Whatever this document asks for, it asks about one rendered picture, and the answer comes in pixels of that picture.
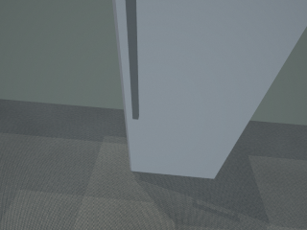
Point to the handle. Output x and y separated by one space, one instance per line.
131 15

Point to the fridge door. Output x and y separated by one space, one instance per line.
204 66

